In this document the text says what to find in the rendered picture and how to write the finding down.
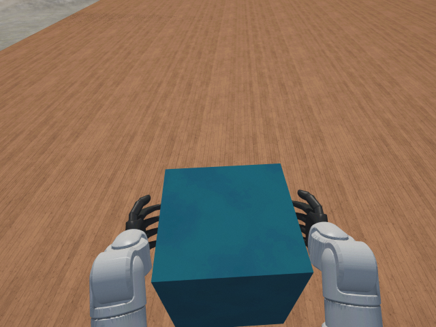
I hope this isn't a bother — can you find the right robot forearm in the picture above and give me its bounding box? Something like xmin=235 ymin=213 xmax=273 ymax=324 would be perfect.
xmin=308 ymin=222 xmax=383 ymax=327

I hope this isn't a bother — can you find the left robot hand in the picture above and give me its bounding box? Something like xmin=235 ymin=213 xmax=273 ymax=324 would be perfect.
xmin=125 ymin=195 xmax=161 ymax=249

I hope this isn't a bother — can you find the left robot forearm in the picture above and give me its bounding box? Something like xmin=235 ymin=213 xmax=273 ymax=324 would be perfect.
xmin=89 ymin=229 xmax=152 ymax=327

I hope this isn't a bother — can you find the right robot hand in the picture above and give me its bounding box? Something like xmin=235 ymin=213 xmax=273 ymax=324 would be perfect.
xmin=292 ymin=189 xmax=328 ymax=248

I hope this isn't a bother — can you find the carton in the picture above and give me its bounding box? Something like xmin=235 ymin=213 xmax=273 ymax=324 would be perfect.
xmin=151 ymin=163 xmax=313 ymax=327

